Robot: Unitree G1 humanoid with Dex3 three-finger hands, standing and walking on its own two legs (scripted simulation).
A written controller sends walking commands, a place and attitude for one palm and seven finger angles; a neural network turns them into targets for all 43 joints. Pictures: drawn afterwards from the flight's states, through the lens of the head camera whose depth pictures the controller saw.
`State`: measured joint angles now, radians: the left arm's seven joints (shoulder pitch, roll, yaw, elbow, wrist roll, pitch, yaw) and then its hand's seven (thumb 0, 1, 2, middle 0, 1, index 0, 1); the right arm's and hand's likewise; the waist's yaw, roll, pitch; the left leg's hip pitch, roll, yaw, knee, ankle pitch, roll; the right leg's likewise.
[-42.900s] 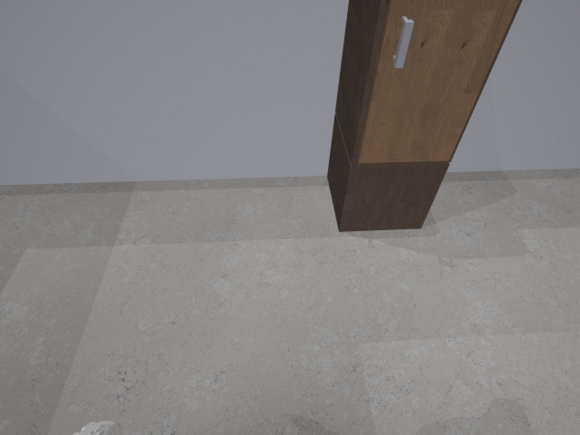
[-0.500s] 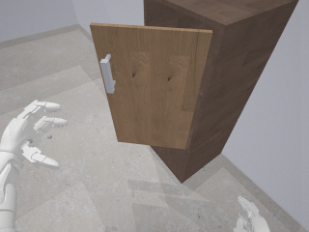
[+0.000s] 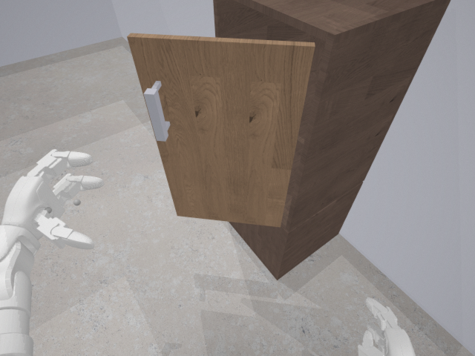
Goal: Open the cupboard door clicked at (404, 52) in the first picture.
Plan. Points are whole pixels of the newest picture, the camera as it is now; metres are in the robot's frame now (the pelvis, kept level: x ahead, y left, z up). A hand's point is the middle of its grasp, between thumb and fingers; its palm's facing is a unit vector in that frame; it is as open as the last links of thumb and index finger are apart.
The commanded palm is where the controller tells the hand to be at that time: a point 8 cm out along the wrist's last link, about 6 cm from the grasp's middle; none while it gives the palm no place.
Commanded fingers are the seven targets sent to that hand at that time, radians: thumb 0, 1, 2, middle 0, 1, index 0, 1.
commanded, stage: move the hooked fingers beside the handle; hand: left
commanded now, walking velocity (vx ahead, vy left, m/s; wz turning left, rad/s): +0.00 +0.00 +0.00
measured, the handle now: (159, 111) +0.57 +0.22 +0.11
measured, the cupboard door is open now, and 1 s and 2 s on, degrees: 47 47 47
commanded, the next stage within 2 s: none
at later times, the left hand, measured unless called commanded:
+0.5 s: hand (96, 167) +0.38 +0.28 +0.13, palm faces -0.02 -1.00 -0.01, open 14.0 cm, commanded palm +0.36 +0.33 +0.12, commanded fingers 0.00 -0.50 0.30 -0.30 -1.20 -0.30 -1.20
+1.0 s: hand (113, 140) +0.45 +0.28 +0.12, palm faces -0.03 -1.00 +0.01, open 14.0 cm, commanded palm +0.44 +0.33 +0.12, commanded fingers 0.00 -0.50 0.30 -0.30 -1.20 -0.30 -1.20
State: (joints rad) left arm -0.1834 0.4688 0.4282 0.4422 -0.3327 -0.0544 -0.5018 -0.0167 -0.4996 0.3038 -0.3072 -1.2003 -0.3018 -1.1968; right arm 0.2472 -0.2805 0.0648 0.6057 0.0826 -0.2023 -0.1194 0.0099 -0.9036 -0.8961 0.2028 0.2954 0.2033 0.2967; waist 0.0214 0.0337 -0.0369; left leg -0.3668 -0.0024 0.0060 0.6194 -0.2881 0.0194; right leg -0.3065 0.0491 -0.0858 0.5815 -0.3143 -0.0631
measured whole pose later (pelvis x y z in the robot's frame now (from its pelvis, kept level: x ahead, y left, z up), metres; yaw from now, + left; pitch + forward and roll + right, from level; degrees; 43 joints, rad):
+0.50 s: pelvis +0.00 +0.02 +0.00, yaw -1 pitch +5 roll -1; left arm -0.44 0.51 0.41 0.72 -0.28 -0.13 -0.49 -0.02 -0.50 0.30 -0.30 -1.20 -0.30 -1.20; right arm 0.33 -0.29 0.05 0.62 0.08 -0.14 -0.10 0.01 -0.90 -0.90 0.20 0.30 0.20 0.30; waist -0.03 0.02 -0.05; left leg -0.43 -0.01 0.03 0.64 -0.30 0.04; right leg -0.38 0.04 -0.06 0.60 -0.32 -0.04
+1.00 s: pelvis +0.01 +0.03 -0.01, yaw -2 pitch +10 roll -2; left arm -0.75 0.59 0.41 1.07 -0.20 -0.22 -0.46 -0.02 -0.50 0.30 -0.30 -1.20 -0.30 -1.20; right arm 0.37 -0.30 0.05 0.64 0.05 -0.04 -0.08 0.01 -0.90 -0.90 0.20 0.30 0.20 0.30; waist -0.09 0.01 -0.06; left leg -0.55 -0.01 0.04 0.69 -0.32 0.06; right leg -0.49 0.03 -0.05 0.64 -0.32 -0.02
